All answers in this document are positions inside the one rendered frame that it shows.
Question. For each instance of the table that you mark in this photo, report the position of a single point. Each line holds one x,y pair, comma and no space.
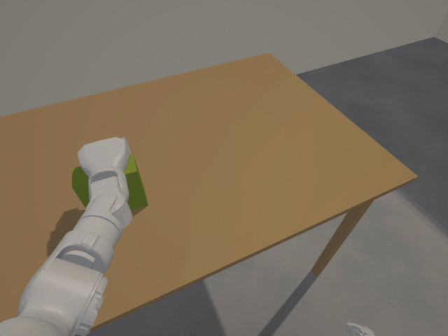
234,158

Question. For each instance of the sponge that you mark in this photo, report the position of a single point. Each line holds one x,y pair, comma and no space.
137,195

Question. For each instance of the left robot upper arm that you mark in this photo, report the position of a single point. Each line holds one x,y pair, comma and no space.
64,302

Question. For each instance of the robot left forearm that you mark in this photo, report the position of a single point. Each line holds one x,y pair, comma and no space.
93,239

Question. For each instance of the left robot hand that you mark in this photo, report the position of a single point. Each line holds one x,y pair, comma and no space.
112,152

